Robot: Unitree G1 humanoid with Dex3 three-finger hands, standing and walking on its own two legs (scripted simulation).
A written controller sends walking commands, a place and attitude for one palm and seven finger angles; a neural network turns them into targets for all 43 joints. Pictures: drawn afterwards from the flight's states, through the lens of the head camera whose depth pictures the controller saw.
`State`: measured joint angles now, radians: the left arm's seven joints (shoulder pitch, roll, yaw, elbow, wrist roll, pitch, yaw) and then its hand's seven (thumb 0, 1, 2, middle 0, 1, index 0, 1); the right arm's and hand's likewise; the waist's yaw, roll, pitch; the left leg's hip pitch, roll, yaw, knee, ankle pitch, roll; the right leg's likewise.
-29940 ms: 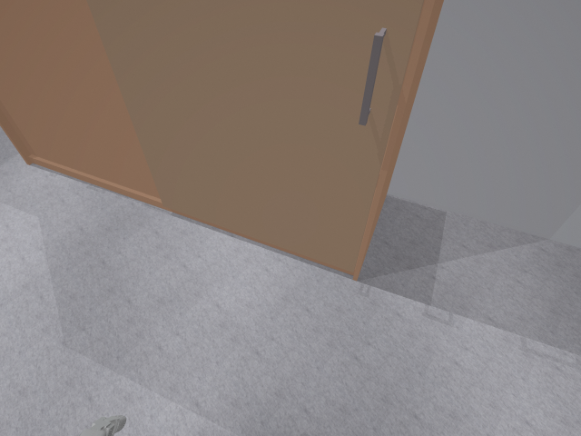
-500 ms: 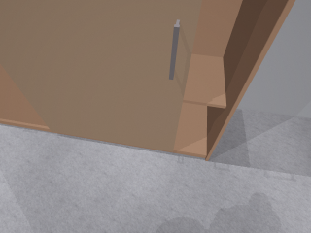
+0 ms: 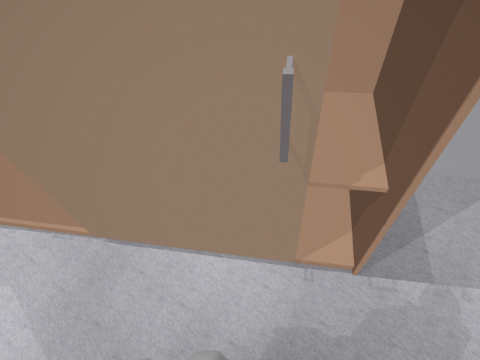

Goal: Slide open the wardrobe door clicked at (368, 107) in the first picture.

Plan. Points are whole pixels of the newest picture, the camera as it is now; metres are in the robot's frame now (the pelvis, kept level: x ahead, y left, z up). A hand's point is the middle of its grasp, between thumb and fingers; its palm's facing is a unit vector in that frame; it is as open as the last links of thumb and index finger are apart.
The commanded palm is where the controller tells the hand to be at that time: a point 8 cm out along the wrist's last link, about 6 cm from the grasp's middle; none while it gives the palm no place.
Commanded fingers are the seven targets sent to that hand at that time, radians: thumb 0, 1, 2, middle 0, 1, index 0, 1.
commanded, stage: come to a stop and stand still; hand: right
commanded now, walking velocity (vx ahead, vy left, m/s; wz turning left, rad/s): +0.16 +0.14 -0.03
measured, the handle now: (286, 114) +0.52 -0.06 +0.10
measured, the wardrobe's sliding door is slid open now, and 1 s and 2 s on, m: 0.23 0.23 0.23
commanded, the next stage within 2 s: look again from close up in 1.66 s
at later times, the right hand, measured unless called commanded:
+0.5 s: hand (338, 344) +0.18 -0.15 -0.17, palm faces +0.06 +0.98 -0.19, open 7.4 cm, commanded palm none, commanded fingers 0.00 -0.90 -0.90 0.20 0.30 0.20 0.30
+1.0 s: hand out of the picture +0.03 -0.18 -0.17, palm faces +0.05 +0.98 -0.21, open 7.4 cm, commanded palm none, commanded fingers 0.00 -0.90 -0.90 0.20 0.30 0.20 0.30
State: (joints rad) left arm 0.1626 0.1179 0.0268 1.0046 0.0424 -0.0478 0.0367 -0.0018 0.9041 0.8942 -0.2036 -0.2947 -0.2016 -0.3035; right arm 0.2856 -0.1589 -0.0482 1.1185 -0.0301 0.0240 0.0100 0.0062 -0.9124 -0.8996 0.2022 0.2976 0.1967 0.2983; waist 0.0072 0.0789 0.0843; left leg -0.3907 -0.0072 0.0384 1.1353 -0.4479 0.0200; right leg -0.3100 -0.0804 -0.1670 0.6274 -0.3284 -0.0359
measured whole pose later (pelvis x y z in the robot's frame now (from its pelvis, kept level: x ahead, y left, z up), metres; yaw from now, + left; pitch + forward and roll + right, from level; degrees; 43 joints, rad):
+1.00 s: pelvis +0.03 +0.00 +0.01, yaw -2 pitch +0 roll +0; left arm 0.20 0.16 0.03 1.05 0.01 0.02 0.03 0.00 0.92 0.89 -0.21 -0.30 -0.20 -0.30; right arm 0.26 -0.18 -0.01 1.09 -0.01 0.03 -0.03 0.00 -0.91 -0.90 0.20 0.30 0.19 0.30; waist 0.01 0.01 0.05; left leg -0.14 0.02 -0.01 0.45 -0.32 -0.01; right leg -0.25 0.04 -0.12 0.44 -0.20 -0.07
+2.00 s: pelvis +0.00 +0.00 +0.01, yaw -3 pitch -3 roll +1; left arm 0.19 0.18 0.01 0.99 0.02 0.01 0.01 0.00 0.90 0.89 -0.20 -0.29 -0.20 -0.30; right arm 0.31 -0.18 0.02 0.99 -0.02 0.00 -0.04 0.00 -0.91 -0.90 0.20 0.30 0.20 0.30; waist 0.00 0.01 0.01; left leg -0.16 -0.01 0.01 0.51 -0.30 -0.01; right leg -0.29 0.01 -0.10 0.51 -0.19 -0.07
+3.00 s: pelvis -0.06 -0.02 +0.01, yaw -3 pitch -3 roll +1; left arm 0.28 0.13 0.04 1.12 0.02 0.05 0.02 0.00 0.91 0.89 -0.20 -0.29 -0.20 -0.30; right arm 0.44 -0.09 -0.01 1.10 -0.03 0.00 -0.05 0.00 -0.91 -0.90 0.20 0.30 0.20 0.30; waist -0.01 0.00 0.01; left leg -0.25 0.02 -0.02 0.49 -0.27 0.00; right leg -0.32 0.06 -0.12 0.39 -0.14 -0.07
